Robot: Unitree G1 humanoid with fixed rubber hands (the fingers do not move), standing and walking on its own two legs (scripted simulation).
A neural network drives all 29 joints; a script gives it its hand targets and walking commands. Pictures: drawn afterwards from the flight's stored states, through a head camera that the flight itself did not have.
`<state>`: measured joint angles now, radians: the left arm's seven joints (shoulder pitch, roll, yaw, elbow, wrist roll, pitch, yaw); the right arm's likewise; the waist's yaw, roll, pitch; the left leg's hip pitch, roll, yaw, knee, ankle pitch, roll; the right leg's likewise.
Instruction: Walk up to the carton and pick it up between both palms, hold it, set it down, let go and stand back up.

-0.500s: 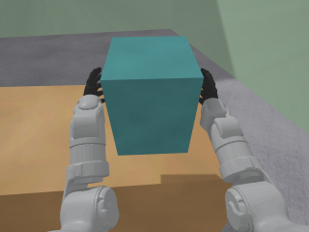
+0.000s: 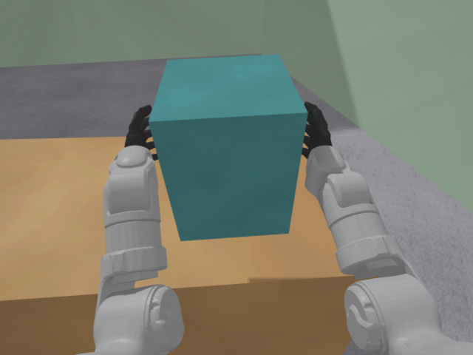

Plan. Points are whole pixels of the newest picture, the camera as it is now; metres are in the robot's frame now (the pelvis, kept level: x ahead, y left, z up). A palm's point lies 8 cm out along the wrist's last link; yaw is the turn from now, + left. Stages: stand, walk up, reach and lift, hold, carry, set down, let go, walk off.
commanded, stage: hold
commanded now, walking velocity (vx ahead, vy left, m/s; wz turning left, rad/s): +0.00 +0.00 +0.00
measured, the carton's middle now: (229, 148) +0.43 +0.01 +0.20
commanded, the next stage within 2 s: none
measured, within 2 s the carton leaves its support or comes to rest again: neither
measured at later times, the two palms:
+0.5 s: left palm (137, 151) +0.38 +0.15 +0.24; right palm (316, 147) +0.38 -0.13 +0.23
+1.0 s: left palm (136, 151) +0.38 +0.15 +0.24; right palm (316, 147) +0.38 -0.13 +0.24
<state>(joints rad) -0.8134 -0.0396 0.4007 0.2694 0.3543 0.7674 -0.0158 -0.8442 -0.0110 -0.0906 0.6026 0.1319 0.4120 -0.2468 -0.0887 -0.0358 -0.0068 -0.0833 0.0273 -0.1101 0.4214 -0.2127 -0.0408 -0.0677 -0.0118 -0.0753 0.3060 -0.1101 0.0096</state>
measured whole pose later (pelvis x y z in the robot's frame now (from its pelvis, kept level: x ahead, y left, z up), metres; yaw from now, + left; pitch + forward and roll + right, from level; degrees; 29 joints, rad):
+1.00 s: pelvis +0.00 +0.00 +0.00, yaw +0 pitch -7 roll -2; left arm -0.81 -0.04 0.40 0.23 0.37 0.80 -0.02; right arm -0.85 -0.01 -0.08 0.58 0.15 0.44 -0.25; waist -0.09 -0.03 -0.01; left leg -0.08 0.03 -0.11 0.42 -0.21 -0.04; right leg -0.07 -0.01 -0.08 0.31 -0.11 0.01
